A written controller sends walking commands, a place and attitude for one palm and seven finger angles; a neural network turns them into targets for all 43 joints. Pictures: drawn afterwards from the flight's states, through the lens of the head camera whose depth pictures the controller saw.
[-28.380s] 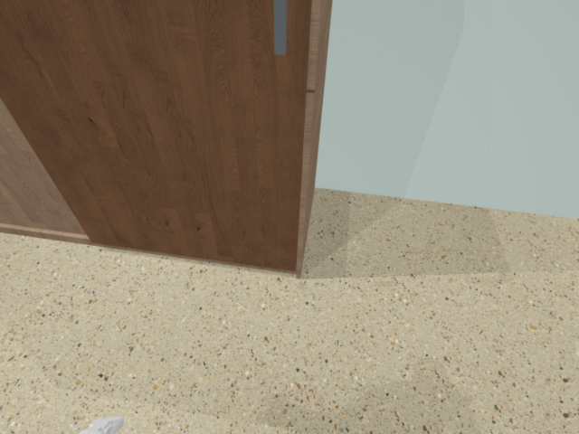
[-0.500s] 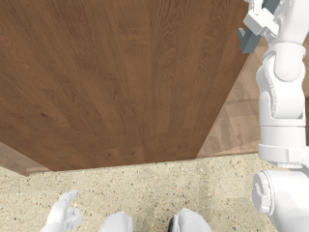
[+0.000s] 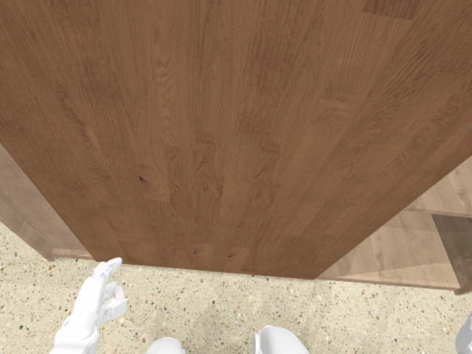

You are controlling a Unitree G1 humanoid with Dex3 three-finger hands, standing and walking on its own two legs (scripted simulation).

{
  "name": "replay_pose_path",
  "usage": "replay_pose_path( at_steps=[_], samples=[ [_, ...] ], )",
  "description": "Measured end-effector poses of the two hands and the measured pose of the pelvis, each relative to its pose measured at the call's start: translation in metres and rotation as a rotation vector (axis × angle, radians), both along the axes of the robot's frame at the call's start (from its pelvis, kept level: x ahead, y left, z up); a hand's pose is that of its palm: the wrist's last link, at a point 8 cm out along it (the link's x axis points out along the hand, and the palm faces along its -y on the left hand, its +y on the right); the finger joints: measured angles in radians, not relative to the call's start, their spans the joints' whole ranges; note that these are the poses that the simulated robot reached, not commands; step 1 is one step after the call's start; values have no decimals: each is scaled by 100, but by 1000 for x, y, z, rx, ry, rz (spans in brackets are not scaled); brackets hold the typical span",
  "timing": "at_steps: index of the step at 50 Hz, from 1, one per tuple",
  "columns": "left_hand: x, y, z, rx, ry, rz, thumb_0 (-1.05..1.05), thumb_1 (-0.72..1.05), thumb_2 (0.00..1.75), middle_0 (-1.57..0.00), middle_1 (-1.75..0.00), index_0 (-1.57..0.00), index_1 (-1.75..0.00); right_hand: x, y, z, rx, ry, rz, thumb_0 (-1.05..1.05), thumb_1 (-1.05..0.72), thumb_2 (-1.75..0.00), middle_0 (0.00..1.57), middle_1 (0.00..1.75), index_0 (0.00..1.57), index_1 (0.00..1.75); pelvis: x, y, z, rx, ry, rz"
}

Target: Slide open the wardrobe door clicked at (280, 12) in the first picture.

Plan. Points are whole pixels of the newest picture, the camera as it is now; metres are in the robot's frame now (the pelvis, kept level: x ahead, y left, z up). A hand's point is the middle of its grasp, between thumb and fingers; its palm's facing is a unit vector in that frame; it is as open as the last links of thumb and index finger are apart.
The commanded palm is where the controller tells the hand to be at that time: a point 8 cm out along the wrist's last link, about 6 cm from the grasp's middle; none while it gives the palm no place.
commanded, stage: stop walking and hold the door there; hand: right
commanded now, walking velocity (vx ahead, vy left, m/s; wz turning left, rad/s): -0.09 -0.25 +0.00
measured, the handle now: out of the picture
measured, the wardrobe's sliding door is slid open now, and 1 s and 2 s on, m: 0.68 0.68 0.68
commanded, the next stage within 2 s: none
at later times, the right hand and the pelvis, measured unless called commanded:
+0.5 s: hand out of the picture +0.39 -0.32 +0.26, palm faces +0.48 +0.87 -0.14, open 6.3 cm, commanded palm +0.35 -0.37 +0.22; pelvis -0.06 -0.04 +0.00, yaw +7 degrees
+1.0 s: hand out of the picture +0.39 -0.32 +0.27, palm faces +0.40 +0.90 -0.15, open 6.1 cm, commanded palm +0.35 -0.38 +0.22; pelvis -0.10 -0.06 +0.00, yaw +9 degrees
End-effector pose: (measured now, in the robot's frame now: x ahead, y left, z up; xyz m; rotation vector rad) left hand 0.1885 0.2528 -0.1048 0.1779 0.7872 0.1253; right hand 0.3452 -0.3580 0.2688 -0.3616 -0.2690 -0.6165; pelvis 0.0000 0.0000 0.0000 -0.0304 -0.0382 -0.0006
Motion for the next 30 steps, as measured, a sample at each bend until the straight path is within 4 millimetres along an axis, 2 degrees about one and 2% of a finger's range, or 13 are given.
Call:
replay_pose_path(
  at_steps=[6, 9, 12, 14, 18, 23, 26, 30],
  samples=[
    [-62, 40, 11, 100, 113, 96, 1, 91, 90, -20, -30, -20, -30, 1, -3, 0, 4, -10, 24, -17, -57, -79, 46, 140, 35, 138, -8, 0, 9, -29, 3, 10],
    [-92, 49, 20, 150, 138, 142, 1, 91, 90, -20, -30, -20, -30, 2, -4, -2, 25, -37, 59, -15, -57, -80, 46, 140, 36, 138, -14, -6, 7, -19, 4, 17],
    [-118, 48, 26, 198, 137, 185, 1, 91, 90, -20, -30, -20, -30, 4, -6, -5, 48, -80, 109, -14, -59, -81, 46, 140, 34, 137, -20, -17, 0, 20, 4, 24],
    [-134, 42, 29, 210, 136, 224, 1, 91, 90, -20, -30, -20, -30, 4, -6, -7, 62, -102, 140, -13, -61, -80, 46, 140, 32, 135, -27, -25, -3, 28, -4, 32],
    [-161, 14, 31, 165, 138, 246, 1, 91, 90, -20, -30, -20, -30, 4, -5, -7, 92, -102, 172, -11, -65, -78, 46, 140, 28, 134, -38, -32, 3, 49, 6, 75],
    [-185, -21, 16, 83, 168, 220, 1, 90, 90, -20, -30, -20, -30, 2, -4, -5, 100, -66, 175, -10, -67, -75, 46, 140, 27, 136, -52, -35, 4, 57, 34, 97],
    [-197, -32, 3, 49, 191, 216, 1, 90, 90, -20, -30, -20, -30, 2, -4, -5, 87, -53, 163, -10, -68, -74, 46, 140, 26, 135, -63, -37, 1, 59, 41, 118],
    [-214, -39, -3, 47, 214, 236, 1, 90, 90, -21, -30, -21, -30, 2, -6, -3, 70, -25, 184, -11, -68, -73, 46, 140, 28, 136, -75, -47, 0, 71, 31, 112]
  ],
)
